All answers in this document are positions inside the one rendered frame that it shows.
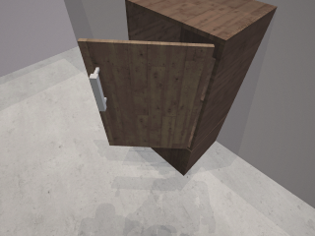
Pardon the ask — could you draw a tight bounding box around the handle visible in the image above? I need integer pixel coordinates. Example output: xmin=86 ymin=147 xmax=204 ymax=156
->
xmin=89 ymin=67 xmax=107 ymax=112

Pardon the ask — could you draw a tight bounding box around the cupboard door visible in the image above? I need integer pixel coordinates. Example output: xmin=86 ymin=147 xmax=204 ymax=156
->
xmin=77 ymin=38 xmax=215 ymax=149

